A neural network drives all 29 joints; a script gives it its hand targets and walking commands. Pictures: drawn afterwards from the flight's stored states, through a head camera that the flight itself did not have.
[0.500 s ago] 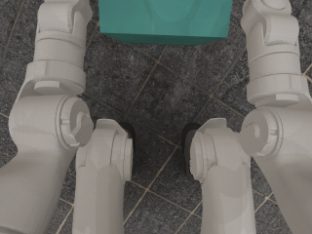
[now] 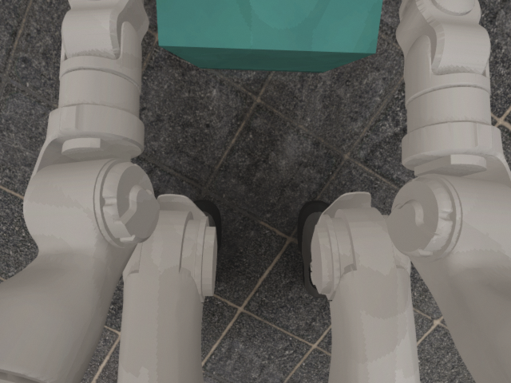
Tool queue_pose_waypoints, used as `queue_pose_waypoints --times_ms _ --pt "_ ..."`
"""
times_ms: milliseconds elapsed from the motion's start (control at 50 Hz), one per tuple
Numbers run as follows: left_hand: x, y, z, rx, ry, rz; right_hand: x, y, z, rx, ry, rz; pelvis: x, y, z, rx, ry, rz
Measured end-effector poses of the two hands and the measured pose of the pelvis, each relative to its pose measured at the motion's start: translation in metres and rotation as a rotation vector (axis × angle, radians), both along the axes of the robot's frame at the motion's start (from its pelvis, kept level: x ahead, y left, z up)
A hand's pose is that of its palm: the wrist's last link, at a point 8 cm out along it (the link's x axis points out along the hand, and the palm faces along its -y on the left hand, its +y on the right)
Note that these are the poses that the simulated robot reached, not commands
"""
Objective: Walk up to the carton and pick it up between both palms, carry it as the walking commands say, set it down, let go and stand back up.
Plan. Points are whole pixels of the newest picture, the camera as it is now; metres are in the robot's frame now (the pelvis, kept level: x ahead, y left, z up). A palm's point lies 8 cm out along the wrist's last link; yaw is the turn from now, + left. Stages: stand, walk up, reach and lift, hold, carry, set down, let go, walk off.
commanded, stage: set down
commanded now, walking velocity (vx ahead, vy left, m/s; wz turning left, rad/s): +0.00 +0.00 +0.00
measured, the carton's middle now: out of the picture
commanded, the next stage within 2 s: none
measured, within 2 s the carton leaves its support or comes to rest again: neither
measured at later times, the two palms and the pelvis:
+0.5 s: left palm out of the picture +0.57 +0.15 -0.17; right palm out of the picture +0.55 -0.16 -0.17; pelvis +0.00 +0.00 +0.00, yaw -1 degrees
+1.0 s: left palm out of the picture +0.56 +0.18 -0.15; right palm out of the picture +0.55 -0.20 -0.15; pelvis -0.02 +0.00 +0.00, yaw -1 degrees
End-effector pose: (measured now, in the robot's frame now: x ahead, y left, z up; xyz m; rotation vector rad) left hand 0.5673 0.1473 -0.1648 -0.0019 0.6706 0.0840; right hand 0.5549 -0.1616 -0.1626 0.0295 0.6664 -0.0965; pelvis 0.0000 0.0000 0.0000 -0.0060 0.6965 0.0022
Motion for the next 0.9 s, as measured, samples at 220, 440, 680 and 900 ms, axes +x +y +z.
queue_pose_waypoints --times_ms 220,440,680,900 --pt "0.0 0.001 -0.001 -0.004 -0.014 -0.009 0.0 -0.001 -0.001 0.003 -0.006 0.007 0.0 0.002 -0.002 -0.006 -0.012 -0.002" --pt "0.001 0.002 -0.001 0.015 -0.019 -0.036 0.0 -0.001 0.0 -0.027 -0.014 0.023 -0.003 0.002 -0.003 -0.009 -0.026 -0.007" --pt "-0.027 0.028 -0.02 0.092 0.032 0.019 -0.019 -0.012 -0.025 -0.087 0.034 -0.009 -0.021 0.0 0.0 0.004 -0.126 -0.004" --pt "-0.008 0.031 0.012 0.06 0.038 0.015 -0.004 -0.039 0.01 -0.101 0.05 -0.041 -0.024 0.0 -0.006 -0.002 -0.117 -0.005"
